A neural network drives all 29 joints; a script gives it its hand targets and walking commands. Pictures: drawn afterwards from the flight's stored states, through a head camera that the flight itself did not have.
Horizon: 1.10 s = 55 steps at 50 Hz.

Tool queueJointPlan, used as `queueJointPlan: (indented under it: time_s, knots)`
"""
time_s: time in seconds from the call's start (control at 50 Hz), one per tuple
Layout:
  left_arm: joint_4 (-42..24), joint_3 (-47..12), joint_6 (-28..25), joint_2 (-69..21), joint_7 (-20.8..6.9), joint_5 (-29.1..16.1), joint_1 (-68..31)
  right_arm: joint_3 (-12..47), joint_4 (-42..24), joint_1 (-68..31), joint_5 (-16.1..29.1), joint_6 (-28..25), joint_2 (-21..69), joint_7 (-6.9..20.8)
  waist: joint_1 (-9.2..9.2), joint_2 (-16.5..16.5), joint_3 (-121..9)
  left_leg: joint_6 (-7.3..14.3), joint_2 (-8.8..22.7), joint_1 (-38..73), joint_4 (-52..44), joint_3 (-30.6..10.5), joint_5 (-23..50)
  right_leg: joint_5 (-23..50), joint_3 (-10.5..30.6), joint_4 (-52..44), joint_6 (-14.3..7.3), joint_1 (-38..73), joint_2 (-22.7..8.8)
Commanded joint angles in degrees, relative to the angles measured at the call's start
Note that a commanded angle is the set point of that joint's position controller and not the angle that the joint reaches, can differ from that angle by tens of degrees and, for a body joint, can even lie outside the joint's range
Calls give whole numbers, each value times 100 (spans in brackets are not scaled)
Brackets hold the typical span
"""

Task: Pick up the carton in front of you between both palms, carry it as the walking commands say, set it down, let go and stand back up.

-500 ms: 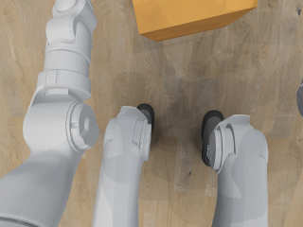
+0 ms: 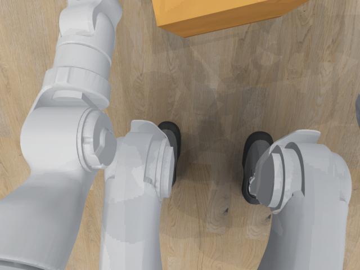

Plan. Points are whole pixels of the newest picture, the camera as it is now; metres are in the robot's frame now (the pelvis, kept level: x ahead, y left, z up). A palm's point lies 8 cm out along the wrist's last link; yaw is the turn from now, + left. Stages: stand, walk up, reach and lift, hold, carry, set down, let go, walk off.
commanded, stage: reach and lift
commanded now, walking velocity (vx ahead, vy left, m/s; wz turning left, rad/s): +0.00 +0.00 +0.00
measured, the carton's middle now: out of the picture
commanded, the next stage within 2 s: none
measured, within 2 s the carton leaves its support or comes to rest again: leaves its support in 0.60 s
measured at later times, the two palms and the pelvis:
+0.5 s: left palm out of the picture +0.55 +0.14 -0.17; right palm out of the picture +0.59 -0.16 -0.17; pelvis +0.00 -0.01 +0.00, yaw -1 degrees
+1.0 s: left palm out of the picture +0.50 +0.13 +0.01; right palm out of the picture +0.52 -0.17 +0.02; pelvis -0.02 +0.01 +0.08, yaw -5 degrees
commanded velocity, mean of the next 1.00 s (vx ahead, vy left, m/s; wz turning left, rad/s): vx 0.00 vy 0.00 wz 0.00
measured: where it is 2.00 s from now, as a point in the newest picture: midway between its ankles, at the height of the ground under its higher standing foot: (208, 172)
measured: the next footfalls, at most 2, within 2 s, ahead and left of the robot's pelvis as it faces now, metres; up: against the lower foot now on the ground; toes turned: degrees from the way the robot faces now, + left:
none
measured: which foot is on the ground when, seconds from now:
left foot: down 0.00-1.00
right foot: down 0.00-1.00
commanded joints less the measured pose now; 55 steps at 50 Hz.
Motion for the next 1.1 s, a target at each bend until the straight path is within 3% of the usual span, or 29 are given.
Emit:
queueJointPlan:
  time_s: [0.0, 0.14, 0.18, 0.22, 0.24, 0.28, 0.32, 0.36, 0.42, 0.5, 0.58, 0.64, 0.68, 0.72, 0.76, 0.8, 0.84, 0.88, 0.96, 1.08]
  knots:
    - [-448, 87, -76, 587, -27, 69, -1228, -106, -411, -1705, -47, -81, -425, 25, 228, -951, -7079, 58, -107, 3339, -763, 536, 2566, 2274, -208, -1114, 6, 3474, -43]
    - [-574, 48, -28, 168, -85, 207, -1754, 50, -425, -2144, -27, -35, 111, 152, 283, -1016, -6796, 98, -124, 3311, -884, 559, 2155, 1838, -199, -1235, -13, 3509, -2]
    - [-610, 26, 14, -389, -175, 316, -1977, 129, -435, -2305, -40, 9, 759, 271, 292, -1013, -6663, 130, -172, 3446, -893, 542, 2060, 1727, -213, -1225, -26, 3483, 49]
    - [-611, 258, 73, -928, -274, 661, -2002, 103, -388, -2373, -154, 78, 1479, 463, 453, -1053, -6496, 160, -228, 3649, -903, 574, 1992, 1588, -258, -1203, -3, 3319, 117]
    - [-751, 62, 141, -2081, -524, 714, -2475, 348, -477, -2653, -167, 141, 2722, 700, 480, -1110, -6467, 192, -278, 3631, -844, 579, 2007, 1624, -218, -1182, -19, 3273, 194]
    - [-889, -95, 365, -3662, -1061, 909, -3005, 211, -490, -2499, -370, 277, 4426, 1176, 384, -1100, -6093, 181, -374, 3327, -728, 623, 1907, 1753, -277, -1160, -46, 3121, 313]
    - [-1075, -189, 551, -4446, -1461, 996, -3111, -77, -627, -2074, -554, 397, 5356, 1484, 316, -998, -5930, 201, -415, 3085, -671, 670, 1874, 1831, -369, -1162, -84, 2982, 386]
    - [-1165, -322, 653, -4864, -1702, 915, -3067, -258, -785, -1758, -647, 462, 5832, 1609, 233, -898, -5930, 224, -440, 2921, -620, 662, 2038, 2002, -417, -1141, -122, 2861, 427]
    - [-1352, -616, 703, -5240, -1869, 655, -3050, -256, -1078, -1616, -635, 486, 6176, 1616, 132, -824, -6230, 237, -457, 2785, -557, 633, 2356, 2372, -407, -1104, -167, 2944, 456]
    - [-1959, -1214, 681, -5527, -1871, 112, -3384, 59, -1682, -1676, -470, 523, 6655, 1486, 43, -1003, -7503, 233, -446, 2744, -530, 653, 2816, 3196, -362, -1032, -191, 3947, 471]
    - [-2903, -1943, 771, -5815, -1715, -391, -3819, 535, -2858, -2082, -103, 609, 7207, 1252, 66, -1158, -10001, 238, -501, 3179, -648, 714, 3550, 4408, -376, -998, -162, 5536, 523]
    - [-3536, -2288, 956, -5985, -1641, -432, -3929, 865, -3774, -2434, 66, 750, 7670, 1058, 203, -1201, -11986, 272, -600, 3971, -893, 712, 4048, 4869, -502, -1188, -21, 6276, 594]
    - [-3871, -2482, 1053, -6092, -1543, -330, -3986, 1012, -4043, -2385, 95, 868, 7881, 929, 196, -1152, -12733, 182, -664, 4380, -1071, 790, 3904, 4510, -643, -1423, 54, 6245, 704]
    - [-3934, -2503, 1145, -6145, -1551, -181, -3954, 907, -3760, -2004, -61, 1026, 8016, 922, 175, -1043, -12393, 128, -687, 4405, -1316, 799, 3491, 3920, -713, -1684, 93, 5931, 756]
    - [-3563, -2303, 1249, -6291, -1633, 112, -3631, 512, -3112, -1380, -415, 1185, 8114, 984, 85, -947, -11051, 112, -696, 3923, -1598, 729, 3097, 3517, -689, -1968, 126, 5345, 764]
    - [-3111, -1930, 1337, -6381, -1730, 461, -3234, -9, -2416, -879, -819, 1251, 8200, 1076, -4, -882, -9781, 122, -683, 3602, -1863, 708, 2279, 2579, -754, -2351, 123, 4465, 781]
    - [-2423, -1295, 1444, -6367, -1811, 975, -2827, -662, -1791, -608, -1305, 1286, 8138, 1193, -8, -851, -8536, 169, -673, 3170, -2175, 732, 1457, 1644, -780, -2728, 88, 3630, 812]
    - [-2094, -852, 1514, -6372, -1865, 1391, -2592, -1161, -1506, -564, -1641, 1297, 8064, 1296, 4, -844, -8066, 198, -680, 3080, -2479, 724, 1076, 1193, -825, -2993, 67, 3292, 826]
    - [-2057, -599, 1547, -6416, -1904, 1683, -2599, -1498, -1445, -706, -1835, 1292, 8108, 1384, 41, -775, -8323, 205, -671, 3393, -2863, 712, 992, 1006, -883, -3328, 17, 3369, 849]
    - [-2559, -1258, 1613, -6788, -1968, 1369, -2855, -977, -2098, -907, -1525, 1371, 8476, 1374, 4, -596, -9708, 163, -669, 4327, -3207, 752, 1369, 1369, -943, -3675, 26, 4254, 874]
